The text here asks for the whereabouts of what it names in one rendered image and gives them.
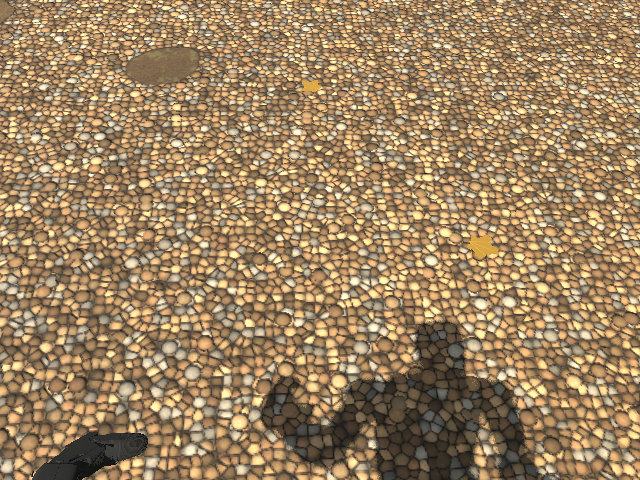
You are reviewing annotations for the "robot left hand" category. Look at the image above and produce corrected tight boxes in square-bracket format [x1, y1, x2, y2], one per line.
[31, 432, 148, 480]

